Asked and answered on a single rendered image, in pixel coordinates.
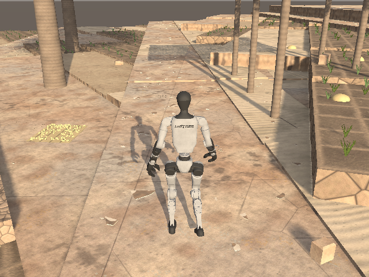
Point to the robot left upper arm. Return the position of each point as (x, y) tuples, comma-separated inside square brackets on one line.
[(163, 132)]

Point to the robot left hand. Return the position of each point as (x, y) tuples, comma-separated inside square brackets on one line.
[(150, 167)]

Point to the robot right shin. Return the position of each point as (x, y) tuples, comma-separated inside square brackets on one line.
[(197, 207)]

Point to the humanoid robot head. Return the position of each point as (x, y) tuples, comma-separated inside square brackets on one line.
[(183, 100)]

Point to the robot left forearm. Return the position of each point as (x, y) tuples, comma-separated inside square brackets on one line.
[(154, 155)]

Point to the robot right upper arm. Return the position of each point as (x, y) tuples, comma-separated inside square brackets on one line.
[(205, 130)]

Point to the robot right forearm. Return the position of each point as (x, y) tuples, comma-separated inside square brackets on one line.
[(211, 149)]

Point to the robot right hand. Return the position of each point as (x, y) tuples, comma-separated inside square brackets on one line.
[(212, 159)]

